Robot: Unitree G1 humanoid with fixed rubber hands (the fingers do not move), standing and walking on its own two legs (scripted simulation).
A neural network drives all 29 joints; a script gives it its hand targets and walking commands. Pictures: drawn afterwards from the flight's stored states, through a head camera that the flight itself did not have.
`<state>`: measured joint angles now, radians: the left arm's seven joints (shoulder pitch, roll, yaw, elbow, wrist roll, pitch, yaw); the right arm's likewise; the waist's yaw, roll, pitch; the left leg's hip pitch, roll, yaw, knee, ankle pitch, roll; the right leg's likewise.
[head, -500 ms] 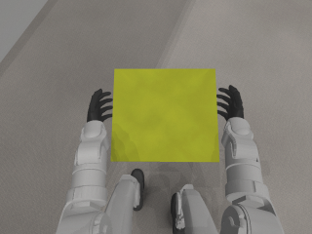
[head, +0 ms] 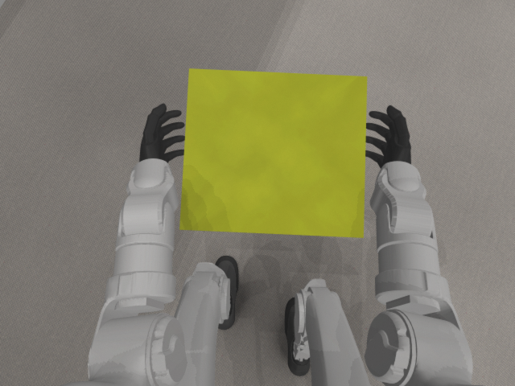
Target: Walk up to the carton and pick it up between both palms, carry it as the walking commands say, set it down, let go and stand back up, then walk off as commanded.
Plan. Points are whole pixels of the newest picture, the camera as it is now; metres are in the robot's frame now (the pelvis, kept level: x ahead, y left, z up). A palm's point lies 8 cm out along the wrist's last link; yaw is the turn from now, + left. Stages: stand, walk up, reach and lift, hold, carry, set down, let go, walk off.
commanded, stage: set down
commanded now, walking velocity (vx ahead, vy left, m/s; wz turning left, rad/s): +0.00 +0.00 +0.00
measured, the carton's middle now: (271, 161) +0.47 +0.00 -0.16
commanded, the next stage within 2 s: none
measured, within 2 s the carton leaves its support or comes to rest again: neither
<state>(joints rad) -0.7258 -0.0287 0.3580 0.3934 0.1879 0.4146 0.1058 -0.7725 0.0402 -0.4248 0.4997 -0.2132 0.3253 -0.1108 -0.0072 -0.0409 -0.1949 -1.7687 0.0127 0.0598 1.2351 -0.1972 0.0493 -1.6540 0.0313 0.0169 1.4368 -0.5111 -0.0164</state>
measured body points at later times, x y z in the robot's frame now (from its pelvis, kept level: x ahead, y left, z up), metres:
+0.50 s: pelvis -0.01 -0.01 -0.08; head +0.28 +0.00 +0.27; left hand +0.47 +0.17 -0.16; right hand +0.48 -0.18 -0.17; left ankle +0.16 +0.10 -0.56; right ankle +0.05 -0.12 -0.56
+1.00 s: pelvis -0.01 -0.01 -0.14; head +0.32 +0.01 +0.17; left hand +0.50 +0.18 -0.26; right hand +0.50 -0.17 -0.26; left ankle +0.16 +0.10 -0.56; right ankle +0.05 -0.12 -0.56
